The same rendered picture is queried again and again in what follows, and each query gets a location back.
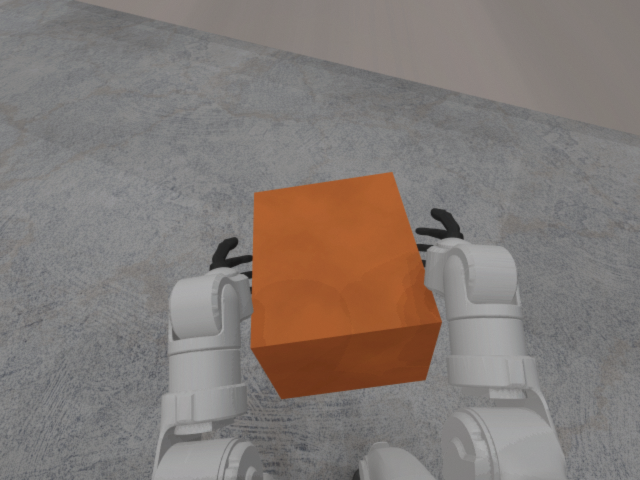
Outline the robot left forearm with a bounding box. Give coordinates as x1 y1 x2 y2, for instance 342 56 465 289
152 267 254 480

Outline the robot left hand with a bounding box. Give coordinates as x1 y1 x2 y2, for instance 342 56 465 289
209 237 253 294

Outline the left robot upper arm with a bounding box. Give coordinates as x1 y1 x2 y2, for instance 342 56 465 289
154 437 263 480

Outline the robot right shin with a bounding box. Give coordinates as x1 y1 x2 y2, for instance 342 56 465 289
367 442 390 456

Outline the robot right forearm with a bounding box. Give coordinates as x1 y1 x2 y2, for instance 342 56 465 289
424 238 567 475

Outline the robot right hand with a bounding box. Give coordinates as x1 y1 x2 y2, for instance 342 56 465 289
415 208 464 267

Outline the robot right thigh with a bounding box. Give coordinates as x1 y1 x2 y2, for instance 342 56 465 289
359 447 436 480

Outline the carton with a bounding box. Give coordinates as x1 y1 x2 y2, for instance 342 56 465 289
250 172 442 399

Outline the right robot upper arm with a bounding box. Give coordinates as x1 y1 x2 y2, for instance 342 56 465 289
441 407 567 480

